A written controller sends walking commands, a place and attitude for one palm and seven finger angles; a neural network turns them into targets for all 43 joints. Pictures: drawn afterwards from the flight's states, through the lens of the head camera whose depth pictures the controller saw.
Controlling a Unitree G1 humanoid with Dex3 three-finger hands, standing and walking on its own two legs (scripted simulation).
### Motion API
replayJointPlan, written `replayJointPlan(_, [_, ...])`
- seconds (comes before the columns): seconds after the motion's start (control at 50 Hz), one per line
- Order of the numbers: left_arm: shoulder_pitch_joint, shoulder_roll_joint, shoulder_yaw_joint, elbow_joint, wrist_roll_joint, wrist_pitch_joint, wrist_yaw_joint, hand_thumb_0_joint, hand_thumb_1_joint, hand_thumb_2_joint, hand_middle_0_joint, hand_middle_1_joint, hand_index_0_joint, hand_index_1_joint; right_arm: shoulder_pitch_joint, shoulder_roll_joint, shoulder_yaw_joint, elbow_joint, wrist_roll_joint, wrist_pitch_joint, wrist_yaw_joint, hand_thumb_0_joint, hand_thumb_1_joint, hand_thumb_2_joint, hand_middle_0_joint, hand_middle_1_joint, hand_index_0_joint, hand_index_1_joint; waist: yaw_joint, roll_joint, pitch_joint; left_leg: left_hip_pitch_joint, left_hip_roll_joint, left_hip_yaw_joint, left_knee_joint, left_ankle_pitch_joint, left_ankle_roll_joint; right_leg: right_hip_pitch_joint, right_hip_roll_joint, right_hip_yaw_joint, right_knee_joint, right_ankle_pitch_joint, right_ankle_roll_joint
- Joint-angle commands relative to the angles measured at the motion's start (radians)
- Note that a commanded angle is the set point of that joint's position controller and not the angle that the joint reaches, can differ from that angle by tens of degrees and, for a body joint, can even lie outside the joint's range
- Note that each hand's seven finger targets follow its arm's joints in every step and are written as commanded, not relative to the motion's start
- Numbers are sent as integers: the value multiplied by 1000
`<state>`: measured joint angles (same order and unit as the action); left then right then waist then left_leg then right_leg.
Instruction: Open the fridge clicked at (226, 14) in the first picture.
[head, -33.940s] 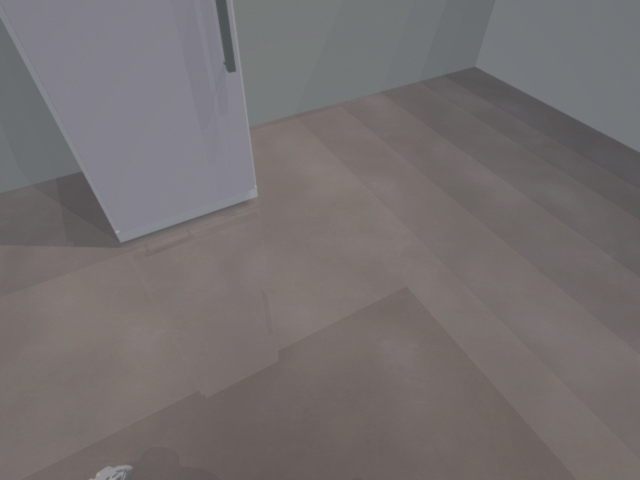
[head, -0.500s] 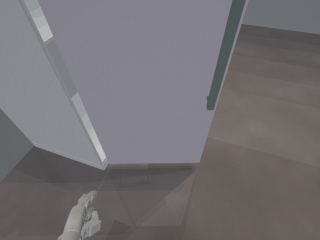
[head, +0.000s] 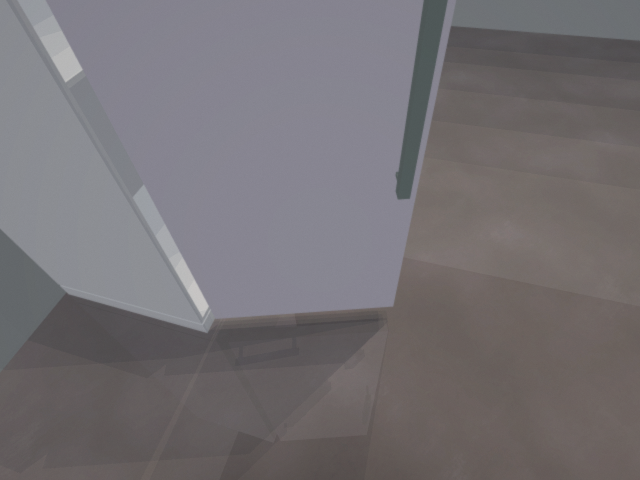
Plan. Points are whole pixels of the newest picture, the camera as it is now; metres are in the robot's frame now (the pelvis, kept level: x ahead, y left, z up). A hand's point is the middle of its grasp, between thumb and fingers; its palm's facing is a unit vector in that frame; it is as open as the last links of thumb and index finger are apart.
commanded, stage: let the arm hang, fingers relaxed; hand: right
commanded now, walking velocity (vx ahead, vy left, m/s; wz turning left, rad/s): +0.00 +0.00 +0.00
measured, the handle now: (415, 91) +0.69 -0.12 +0.12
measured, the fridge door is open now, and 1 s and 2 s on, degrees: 70 70 70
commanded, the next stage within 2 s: look to check the result in 0.72 s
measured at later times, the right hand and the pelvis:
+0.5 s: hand out of the picture +0.00 -0.17 -0.18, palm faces -0.01 +0.99 -0.17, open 7.4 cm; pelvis +0.00 -0.01 +0.00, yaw +1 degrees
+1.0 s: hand out of the picture +0.01 -0.18 -0.17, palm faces -0.01 +0.98 -0.18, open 7.4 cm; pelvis +0.01 -0.01 +0.01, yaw +1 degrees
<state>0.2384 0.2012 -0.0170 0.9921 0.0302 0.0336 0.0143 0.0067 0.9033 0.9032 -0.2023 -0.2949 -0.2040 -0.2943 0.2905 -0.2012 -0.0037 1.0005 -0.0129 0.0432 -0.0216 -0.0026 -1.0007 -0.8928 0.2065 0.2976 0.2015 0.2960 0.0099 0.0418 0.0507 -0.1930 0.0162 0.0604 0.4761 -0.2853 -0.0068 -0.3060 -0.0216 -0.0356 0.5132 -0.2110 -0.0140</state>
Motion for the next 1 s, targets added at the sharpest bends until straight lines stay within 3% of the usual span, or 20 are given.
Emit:
replayJointPlan(0.0, [6,105,42,-29,-6,-25,13,0,900,900,-200,-300,-200,-300,24,-107,-17,5,-2,-46,3,0,-900,-900,200,300,200,300,-1,-162,-60,-10,75,-94,-144,20,46,55,-75,98,-146,-58,-22])
replayJointPlan(0.04, [32,106,46,-10,-10,-24,15,0,900,900,-200,-300,-200,-300,37,-99,-12,38,-3,-49,1,0,-900,-900,200,300,200,300,-1,-103,-40,-22,73,-91,-152,21,45,63,-79,99,-146,-45,-23])
replayJointPlan(0.2, [97,62,45,65,-11,-28,19,0,900,900,-200,-300,-200,-300,74,-54,-4,117,-1,-53,-10,0,-900,-900,200,300,200,300,2,-14,0,-46,78,-85,-152,10,37,75,-81,91,-161,-23,-27])
replayJointPlan(0.3, [102,40,45,85,-9,-25,17,0,900,900,-200,-300,-200,-300,85,-36,-4,130,-3,-51,-14,0,-900,-900,200,300,200,300,-1,-15,52,-74,78,-89,-155,-30,35,47,-72,86,-175,-66,-27])
replayJointPlan(0.52, [100,30,46,92,-6,-39,19,0,900,900,-200,-300,-200,-300,66,-28,-16,117,-4,-55,-16,0,-900,-900,200,300,200,300,-8,-78,27,-31,73,-82,-125,52,30,41,-78,91,-183,-1,-29])
replayJointPlan(0.74, [87,49,48,88,-10,-39,19,0,900,900,-200,-300,-200,-300,51,-41,-17,108,-4,-59,-16,0,-900,-900,200,300,200,300,-3,-37,6,-22,80,-83,-139,94,27,93,-82,83,-164,81,-27])
replayJointPlan(0.98, [63,51,46,96,-11,-40,21,0,900,900,-200,-300,-200,-300,46,-41,-14,117,-3,-62,-16,0,-900,-900,200,300,200,300,0,-42,-3,-19,84,-94,-148,123,26,128,-84,72,-160,115,-23])
